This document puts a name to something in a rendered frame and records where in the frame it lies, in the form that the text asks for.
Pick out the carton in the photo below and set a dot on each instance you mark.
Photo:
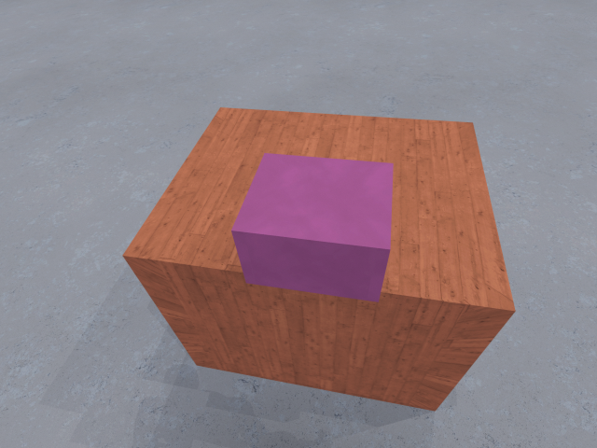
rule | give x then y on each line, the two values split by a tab
317	225

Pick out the pedestal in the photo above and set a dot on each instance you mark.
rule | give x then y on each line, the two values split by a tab
445	293

